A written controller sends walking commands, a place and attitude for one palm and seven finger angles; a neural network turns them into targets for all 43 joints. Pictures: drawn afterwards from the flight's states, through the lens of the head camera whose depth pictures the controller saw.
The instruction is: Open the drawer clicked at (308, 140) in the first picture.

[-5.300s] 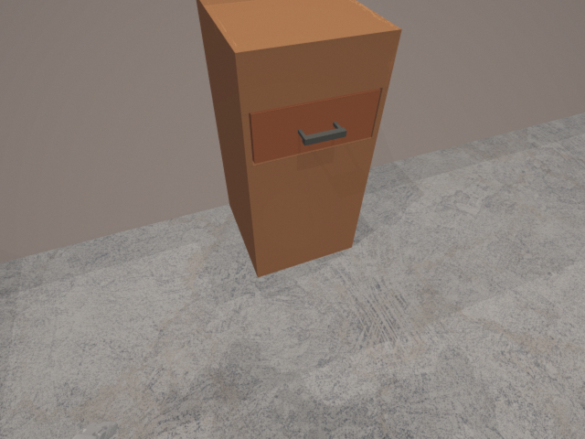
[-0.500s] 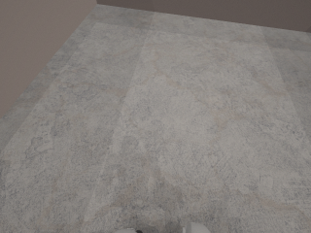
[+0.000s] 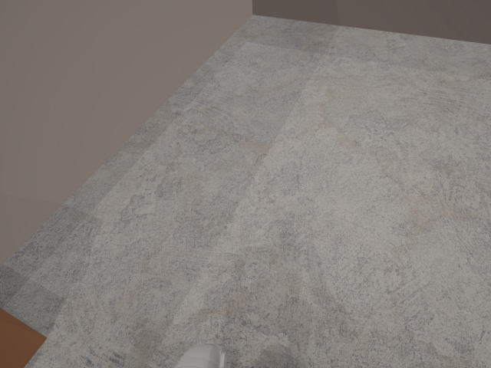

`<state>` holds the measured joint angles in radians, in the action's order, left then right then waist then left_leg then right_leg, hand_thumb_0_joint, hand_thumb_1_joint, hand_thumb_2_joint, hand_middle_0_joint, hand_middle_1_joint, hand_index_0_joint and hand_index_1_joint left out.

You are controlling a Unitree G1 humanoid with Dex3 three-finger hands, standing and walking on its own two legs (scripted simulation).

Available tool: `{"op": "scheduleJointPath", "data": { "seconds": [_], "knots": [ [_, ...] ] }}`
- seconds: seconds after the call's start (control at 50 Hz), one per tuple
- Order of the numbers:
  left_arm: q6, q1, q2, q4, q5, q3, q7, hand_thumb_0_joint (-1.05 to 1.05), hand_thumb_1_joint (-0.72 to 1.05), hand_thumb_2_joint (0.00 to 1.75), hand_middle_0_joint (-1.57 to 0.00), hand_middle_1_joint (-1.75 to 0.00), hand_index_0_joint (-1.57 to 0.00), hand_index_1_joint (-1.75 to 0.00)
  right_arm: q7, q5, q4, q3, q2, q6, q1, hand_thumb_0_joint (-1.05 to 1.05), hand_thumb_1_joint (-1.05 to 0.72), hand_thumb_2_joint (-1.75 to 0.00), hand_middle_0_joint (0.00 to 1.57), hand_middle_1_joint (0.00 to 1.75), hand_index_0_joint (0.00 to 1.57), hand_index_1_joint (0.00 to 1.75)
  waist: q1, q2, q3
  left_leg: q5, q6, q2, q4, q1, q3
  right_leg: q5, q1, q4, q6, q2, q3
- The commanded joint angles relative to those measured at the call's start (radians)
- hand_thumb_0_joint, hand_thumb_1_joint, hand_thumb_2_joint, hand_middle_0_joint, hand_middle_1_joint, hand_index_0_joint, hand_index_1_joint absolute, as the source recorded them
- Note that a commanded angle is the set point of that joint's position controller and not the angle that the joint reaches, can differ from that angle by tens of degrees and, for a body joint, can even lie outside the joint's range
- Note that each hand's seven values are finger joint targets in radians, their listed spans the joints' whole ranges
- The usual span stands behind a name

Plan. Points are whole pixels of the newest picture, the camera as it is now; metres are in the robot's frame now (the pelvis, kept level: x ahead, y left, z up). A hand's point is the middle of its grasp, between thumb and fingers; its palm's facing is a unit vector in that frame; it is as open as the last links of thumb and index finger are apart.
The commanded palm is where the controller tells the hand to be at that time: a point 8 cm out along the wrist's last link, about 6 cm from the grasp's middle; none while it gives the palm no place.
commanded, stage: turn to face it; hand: left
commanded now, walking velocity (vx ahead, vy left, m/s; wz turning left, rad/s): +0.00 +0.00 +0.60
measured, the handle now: out of the picture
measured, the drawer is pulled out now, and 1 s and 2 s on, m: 0.00 0.00 0.00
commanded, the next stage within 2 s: take the last steps up to it in 1.74 s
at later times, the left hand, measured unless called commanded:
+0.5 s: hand out of the picture -0.01 +0.28 -0.17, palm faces +0.35 -0.90 -0.25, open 7.4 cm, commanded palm none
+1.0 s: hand out of the picture -0.05 +0.21 -0.16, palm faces +0.57 -0.78 -0.25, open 7.4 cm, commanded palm none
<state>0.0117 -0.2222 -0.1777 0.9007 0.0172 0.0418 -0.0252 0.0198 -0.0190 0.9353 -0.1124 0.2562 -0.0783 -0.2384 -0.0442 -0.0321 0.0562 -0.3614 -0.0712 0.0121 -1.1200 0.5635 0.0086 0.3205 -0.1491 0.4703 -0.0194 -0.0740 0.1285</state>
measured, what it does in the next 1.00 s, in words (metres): steps on the spot, turning left: left foot, then right foot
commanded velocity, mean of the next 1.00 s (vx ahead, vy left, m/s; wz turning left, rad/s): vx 0.00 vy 0.00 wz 0.60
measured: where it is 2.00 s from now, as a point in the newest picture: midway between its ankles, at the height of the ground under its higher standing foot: outside the picture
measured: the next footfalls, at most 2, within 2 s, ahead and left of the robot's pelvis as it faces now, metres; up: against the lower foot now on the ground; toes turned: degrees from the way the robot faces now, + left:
left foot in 0.28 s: +0.02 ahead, +0.16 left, +0.00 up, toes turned +17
right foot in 0.70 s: +0.09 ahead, -0.09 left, +0.00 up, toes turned +22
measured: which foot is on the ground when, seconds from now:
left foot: up 0.00-0.26, down 0.28-0.70, up 0.72-1.00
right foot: down 0.00-0.28, up 0.30-0.68, down 0.70-1.00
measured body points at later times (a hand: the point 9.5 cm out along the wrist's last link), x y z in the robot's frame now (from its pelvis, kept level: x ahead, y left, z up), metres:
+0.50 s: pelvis -0.01 +0.04 -0.01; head +0.01 +0.07 +0.44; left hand -0.03 +0.32 -0.15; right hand +0.18 -0.17 -0.13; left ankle -0.02 +0.14 -0.74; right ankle +0.04 -0.12 -0.67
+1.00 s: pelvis -0.01 +0.01 -0.01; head +0.02 +0.02 +0.44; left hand -0.08 +0.25 -0.14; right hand +0.19 -0.18 -0.16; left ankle -0.09 +0.12 -0.69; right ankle +0.05 -0.10 -0.74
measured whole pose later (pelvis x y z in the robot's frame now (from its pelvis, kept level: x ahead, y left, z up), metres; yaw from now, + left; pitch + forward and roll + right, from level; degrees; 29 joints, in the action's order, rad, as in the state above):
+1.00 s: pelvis -0.01 +0.01 -0.01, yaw +36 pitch -1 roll +1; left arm 0.01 -0.22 -0.19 0.87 0.03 0.03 -0.01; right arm 0.03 -0.01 0.94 -0.09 0.25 -0.10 -0.20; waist -0.02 -0.01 0.09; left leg -0.42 -0.07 -0.04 -0.98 0.45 -0.03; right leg 0.31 -0.19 0.54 0.03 -0.15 0.22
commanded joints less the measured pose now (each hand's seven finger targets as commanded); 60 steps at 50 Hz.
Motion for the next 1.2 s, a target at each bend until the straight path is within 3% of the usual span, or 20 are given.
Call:
{"op": "scheduleJointPath", "data": {
  "seconds": [0.0,0.16,0.22,0.26,0.28,0.38,0.46,0.58,0.64,0.66,0.68,0.7,0.72,0.78,0.94,1.04,1.06,1.1,1.12,1.18],
  "knots": [
    [-0.027,-0.097,-0.194,-0.047,0.006,0.048,-0.015,0.00,0.90,0.90,-0.20,-0.30,-0.20,-0.30,0.007,-0.003,-0.102,0.009,0.038,0.022,0.117,0.00,-0.90,-0.90,0.20,0.30,0.20,0.30,0.076,0.211,-0.031,-0.035,-0.020,-0.033,0.064,0.079,-0.047,-0.735,0.169,-0.064,-0.074,-0.246,-0.087],
    [-0.009,-0.110,-0.243,-0.042,0.013,0.064,-0.009,0.00,0.90,0.90,-0.20,-0.30,-0.20,-0.30,0.009,0.006,-0.125,0.031,0.046,0.034,0.184,0.00,-0.90,-0.90,0.20,0.30,0.20,0.30,0.096,0.285,-0.070,-0.052,0.022,-0.025,0.376,-0.134,-0.130,-0.739,0.142,0.008,-0.075,-0.285,-0.020],
    [-0.008,-0.083,-0.253,-0.045,-0.001,0.070,-0.002,0.00,0.90,0.90,-0.20,-0.30,-0.20,-0.30,0.003,-0.001,-0.097,0.013,0.105,0.054,0.039,0.00,-0.90,-0.90,0.20,0.30,0.20,0.30,0.012,0.184,-0.169,0.215,0.058,-0.016,0.689,-0.436,-0.124,-0.675,0.037,0.281,0.001,-0.260,0.062],
    [-0.005,-0.020,-0.152,-0.121,-0.012,0.042,0.009,0.00,0.90,0.90,-0.20,-0.30,-0.20,-0.30,-0.012,0.010,-0.069,-0.034,0.303,0.065,-0.102,0.00,-0.90,-0.90,0.20,0.30,0.20,0.30,-0.064,-0.283,-0.255,1.017,0.289,-0.436,0.699,-0.737,0.399,0.355,-0.453,0.696,0.119,-0.051,0.012],
    [0.012,0.020,-0.179,-0.134,-0.004,0.045,0.000,0.00,0.90,0.90,-0.20,-0.30,-0.20,-0.30,-0.014,0.016,-0.053,-0.027,0.282,0.054,-0.116,0.00,-0.90,-0.90,0.20,0.30,0.20,0.30,-0.060,-0.142,-0.226,0.950,0.317,-0.446,0.679,-0.682,0.287,0.339,-0.448,0.736,0.104,-0.080,-0.070],
    [0.025,-0.017,-0.171,-0.073,0.001,0.062,0.017,0.00,0.90,0.90,-0.20,-0.30,-0.20,-0.30,-0.026,-0.001,-0.122,0.008,0.178,0.062,0.141,0.00,-0.90,-0.90,0.20,0.30,0.20,0.30,0.042,-0.154,-0.062,0.418,0.213,-0.227,0.776,-0.335,0.169,0.091,-0.349,0.673,0.110,-0.059,-0.106],
    [0.031,0.001,-0.159,-0.085,0.000,0.057,0.014,0.00,0.90,0.90,-0.20,-0.30,-0.20,-0.30,-0.020,-0.002,-0.123,0.001,0.184,0.058,0.120,0.00,-0.90,-0.90,0.20,0.30,0.20,0.30,0.034,-0.133,-0.047,0.251,0.224,-0.214,0.815,-0.295,0.227,0.066,-0.324,0.541,0.115,-0.024,-0.102],
    [0.014,0.034,-0.149,-0.126,-0.004,0.051,0.009,0.00,0.90,0.90,-0.20,-0.30,-0.20,-0.30,-0.018,-0.007,-0.123,-0.013,0.191,0.050,0.088,0.00,-0.90,-0.90,0.20,0.30,0.20,0.30,0.023,-0.150,-0.080,0.333,0.235,-0.203,0.754,-0.304,0.341,0.097,-0.220,0.302,0.103,0.036,-0.101],
    [-0.005,-0.049,-0.156,-0.115,-0.012,0.055,0.003,0.00,0.90,0.90,-0.20,-0.30,-0.20,-0.30,-0.018,0.000,-0.134,-0.016,0.176,0.049,0.107,0.00,-0.90,-0.90,0.20,0.30,0.20,0.30,0.072,-0.117,-0.132,0.402,0.191,-0.153,0.637,-0.239,0.341,-0.056,-0.020,0.020,0.093,0.049,-0.094],
    [-0.018,-0.086,-0.207,-0.110,-0.005,0.064,-0.002,0.00,0.90,0.90,-0.20,-0.30,-0.20,-0.30,-0.014,0.009,-0.138,-0.011,0.131,0.050,0.093,0.00,-0.90,-0.90,0.20,0.30,0.20,0.30,0.089,0.007,-0.164,0.262,0.131,-0.087,0.521,-0.124,0.288,-0.101,0.130,-0.131,0.071,-0.056,-0.186],
    [-0.028,-0.093,-0.322,-0.115,0.014,0.085,-0.010,0.00,0.90,0.90,-0.20,-0.30,-0.20,-0.30,-0.010,0.015,-0.160,0.002,0.051,0.051,0.074,0.00,-0.90,-0.90,0.20,0.30,0.20,0.30,0.094,0.341,-0.160,-0.129,0.033,0.076,0.264,0.073,0.076,-0.193,0.221,-0.218,-0.037,-0.354,-0.493],
    [-0.019,-0.077,-0.324,-0.123,0.006,0.079,-0.014,0.00,0.90,0.90,-0.20,-0.30,-0.20,-0.30,-0.013,0.001,-0.169,-0.008,0.100,0.049,0.093,0.00,-0.90,-0.90,0.20,0.30,0.20,0.30,0.093,0.294,-0.147,-0.244,0.033,0.036,0.067,0.058,0.085,-0.279,0.092,-0.194,-0.119,-0.448,-0.498],
    [-0.021,-0.015,-0.262,-0.135,0.003,0.066,-0.014,0.00,0.90,0.90,-0.20,-0.30,-0.20,-0.30,-0.008,-0.005,-0.144,-0.009,0.102,0.040,0.072,0.00,-0.90,-0.90,0.20,0.30,0.20,0.30,0.055,0.177,-0.115,-0.159,0.032,0.012,-0.044,0.046,0.112,-0.263,0.033,-0.188,-0.126,-0.380,-0.387],
    [-0.022,0.086,-0.194,-0.148,0.000,0.044,-0.011,0.00,0.90,0.90,-0.20,-0.30,-0.20,-0.30,0.008,-0.003,-0.095,-0.010,0.092,0.025,0.038,0.00,-0.90,-0.90,0.20,0.30,0.20,0.30,0.010,0.219,-0.038,-0.031,0.005,-0.033,-0.135,0.045,0.046,-0.357,-0.016,-0.141,-0.075,-0.258,-0.181],
    [-0.013,-0.045,-0.243,-0.087,0.013,0.057,-0.009,0.00,0.90,0.90,-0.20,-0.30,-0.20,-0.30,0.017,0.004,-0.110,0.016,0.047,0.023,0.143,0.00,-0.90,-0.90,0.20,0.30,0.20,0.30,0.083,0.244,-0.029,-0.067,-0.007,-0.043,0.188,-0.062,-0.079,-0.463,0.043,-0.095,-0.088,-0.286,-0.046],
    [0.000,-0.029,-0.266,-0.077,0.009,0.073,-0.002,0.00,0.90,0.90,-0.20,-0.30,-0.20,-0.30,0.011,0.007,-0.104,0.018,0.064,0.047,0.067,0.00,-0.90,-0.90,0.20,0.30,0.20,0.30,0.051,0.225,-0.104,0.052,0.024,-0.023,0.538,-0.267,-0.129,-0.466,0.034,0.077,-0.035,-0.292,0.031],
    [0.005,-0.027,-0.254,-0.079,-0.002,0.072,0.001,0.00,0.90,0.90,-0.20,-0.30,-0.20,-0.30,0.011,0.004,-0.087,0.008,0.101,0.055,0.003,0.00,-0.90,-0.90,0.20,0.30,0.20,0.30,0.016,0.129,-0.148,0.199,0.037,-0.035,0.673,-0.409,-0.096,-0.397,-0.040,0.211,0.009,-0.269,0.060],
    [0.015,0.031,-0.138,-0.153,-0.008,0.042,0.006,0.00,0.90,0.90,-0.20,-0.30,-0.20,-0.30,-0.006,0.008,-0.069,-0.036,0.294,0.065,-0.133,0.00,-0.90,-0.90,0.20,0.30,0.20,0.30,-0.056,-0.336,-0.203,0.865,0.246,-0.427,0.746,-0.616,0.426,0.394,-0.456,0.619,0.128,-0.053,0.005],
    [0.023,0.060,-0.167,-0.156,-0.002,0.045,0.003,0.00,0.90,0.90,-0.20,-0.30,-0.20,-0.30,-0.011,0.004,-0.051,-0.031,0.281,0.059,-0.148,0.00,-0.90,-0.90,0.20,0.30,0.20,0.30,-0.056,-0.187,-0.203,0.779,0.297,-0.446,0.722,-0.585,0.362,0.349,-0.448,0.709,0.105,-0.076,-0.073],
    [0.022,0.083,-0.164,-0.106,-0.001,0.056,0.011,0.00,0.90,0.90,-0.20,-0.30,-0.20,-0.30,-0.032,-0.001,-0.087,0.000,0.184,0.069,0.001,0.00,-0.90,-0.90,0.20,0.30,0.20,0.30,-0.006,-0.156,-0.117,0.556,0.225,-0.283,0.755,-0.438,0.261,0.128,-0.444,0.754,0.108,-0.075,-0.123]
  ]
}}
